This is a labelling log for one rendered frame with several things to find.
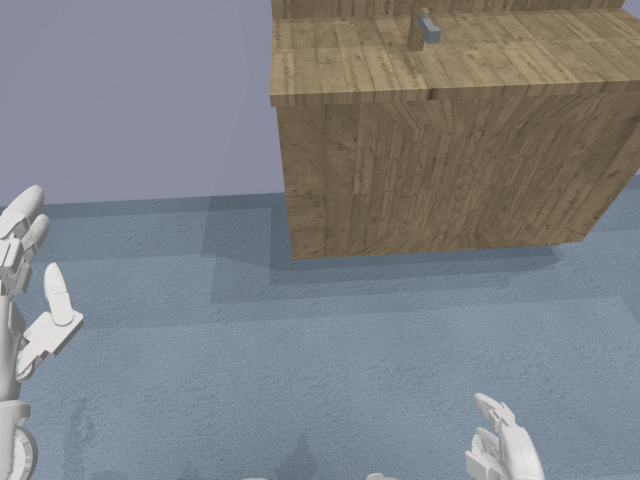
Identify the counter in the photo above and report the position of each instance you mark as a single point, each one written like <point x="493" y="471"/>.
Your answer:
<point x="519" y="128"/>

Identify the tap lever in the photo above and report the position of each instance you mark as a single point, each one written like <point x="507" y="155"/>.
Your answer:
<point x="432" y="33"/>

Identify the robot left forearm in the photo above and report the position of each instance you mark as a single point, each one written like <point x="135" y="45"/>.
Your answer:
<point x="18" y="447"/>

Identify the robot right hand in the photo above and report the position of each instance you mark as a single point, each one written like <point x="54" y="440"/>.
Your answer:
<point x="512" y="456"/>

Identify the robot left hand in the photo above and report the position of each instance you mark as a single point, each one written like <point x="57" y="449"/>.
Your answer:
<point x="22" y="232"/>

